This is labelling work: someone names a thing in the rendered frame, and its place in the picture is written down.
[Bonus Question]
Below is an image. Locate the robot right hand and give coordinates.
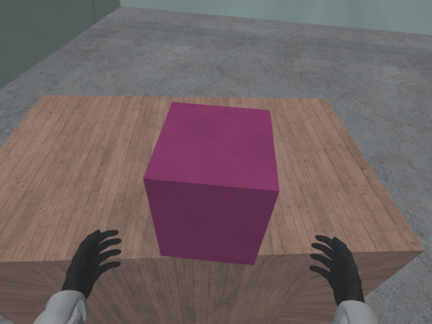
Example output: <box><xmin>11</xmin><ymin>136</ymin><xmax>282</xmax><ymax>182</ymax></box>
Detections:
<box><xmin>309</xmin><ymin>235</ymin><xmax>365</xmax><ymax>306</ymax></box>

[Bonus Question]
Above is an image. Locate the robot left hand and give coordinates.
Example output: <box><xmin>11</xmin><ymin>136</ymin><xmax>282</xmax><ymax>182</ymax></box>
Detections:
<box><xmin>61</xmin><ymin>229</ymin><xmax>122</xmax><ymax>299</ymax></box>

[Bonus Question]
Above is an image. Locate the right robot forearm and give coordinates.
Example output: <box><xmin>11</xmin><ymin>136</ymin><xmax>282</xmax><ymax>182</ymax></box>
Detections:
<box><xmin>334</xmin><ymin>300</ymin><xmax>378</xmax><ymax>324</ymax></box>

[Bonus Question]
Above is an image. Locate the pedestal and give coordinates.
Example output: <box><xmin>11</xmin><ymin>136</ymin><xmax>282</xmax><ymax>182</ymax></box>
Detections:
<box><xmin>0</xmin><ymin>95</ymin><xmax>425</xmax><ymax>324</ymax></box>

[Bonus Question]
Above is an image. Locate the carton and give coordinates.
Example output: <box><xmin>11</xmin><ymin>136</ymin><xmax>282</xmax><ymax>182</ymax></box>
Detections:
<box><xmin>143</xmin><ymin>102</ymin><xmax>279</xmax><ymax>265</ymax></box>

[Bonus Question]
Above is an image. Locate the left robot forearm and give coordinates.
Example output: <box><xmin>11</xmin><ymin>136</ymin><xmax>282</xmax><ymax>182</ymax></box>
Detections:
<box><xmin>33</xmin><ymin>290</ymin><xmax>88</xmax><ymax>324</ymax></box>

